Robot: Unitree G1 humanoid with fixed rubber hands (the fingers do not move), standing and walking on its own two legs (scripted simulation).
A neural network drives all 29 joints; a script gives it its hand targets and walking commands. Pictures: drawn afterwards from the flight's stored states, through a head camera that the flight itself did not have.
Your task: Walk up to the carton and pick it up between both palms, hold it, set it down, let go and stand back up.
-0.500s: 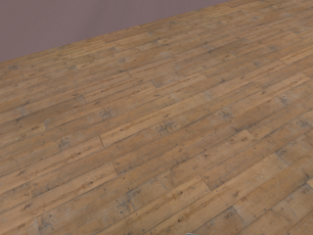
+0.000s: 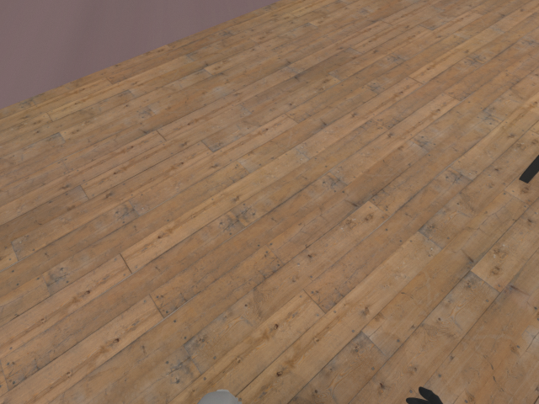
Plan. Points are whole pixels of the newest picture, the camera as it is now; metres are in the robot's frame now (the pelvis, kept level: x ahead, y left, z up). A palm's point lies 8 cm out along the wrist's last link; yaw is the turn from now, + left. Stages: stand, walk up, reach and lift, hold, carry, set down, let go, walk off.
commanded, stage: walk up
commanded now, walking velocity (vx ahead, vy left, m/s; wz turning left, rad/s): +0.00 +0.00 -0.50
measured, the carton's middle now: out of the picture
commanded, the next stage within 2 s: none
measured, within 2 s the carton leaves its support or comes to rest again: neither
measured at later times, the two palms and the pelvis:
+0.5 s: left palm out of the picture +0.09 +0.31 -0.15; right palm out of the picture -0.01 -0.18 -0.10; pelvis -0.02 +0.07 +0.01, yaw -16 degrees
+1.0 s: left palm out of the picture +0.10 +0.19 -0.12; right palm out of the picture -0.08 -0.27 -0.14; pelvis -0.02 -0.02 +0.00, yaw -30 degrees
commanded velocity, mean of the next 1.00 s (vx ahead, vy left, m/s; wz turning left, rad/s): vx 0.14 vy -0.03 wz -0.50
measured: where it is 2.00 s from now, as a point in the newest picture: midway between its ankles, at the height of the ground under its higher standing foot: (422, 389)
